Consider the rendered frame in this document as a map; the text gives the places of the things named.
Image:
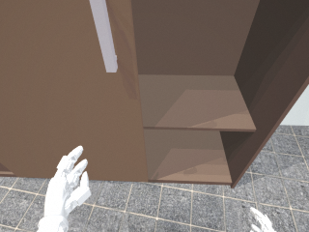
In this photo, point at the right robot hand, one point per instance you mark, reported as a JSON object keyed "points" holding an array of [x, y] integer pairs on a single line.
{"points": [[264, 223]]}

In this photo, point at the left robot hand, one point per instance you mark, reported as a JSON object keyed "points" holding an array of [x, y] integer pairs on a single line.
{"points": [[60, 187]]}

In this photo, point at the wardrobe door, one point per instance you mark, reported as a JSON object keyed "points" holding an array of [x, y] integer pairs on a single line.
{"points": [[4, 168], [55, 93]]}

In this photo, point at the left robot forearm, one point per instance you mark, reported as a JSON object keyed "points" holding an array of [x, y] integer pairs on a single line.
{"points": [[53, 223]]}

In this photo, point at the handle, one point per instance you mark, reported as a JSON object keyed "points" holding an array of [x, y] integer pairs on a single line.
{"points": [[101, 19]]}

